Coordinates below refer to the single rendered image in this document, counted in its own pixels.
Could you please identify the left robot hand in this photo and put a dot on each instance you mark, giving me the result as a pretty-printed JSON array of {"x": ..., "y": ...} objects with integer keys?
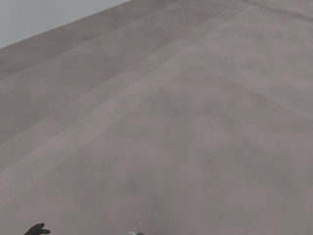
[{"x": 37, "y": 230}]

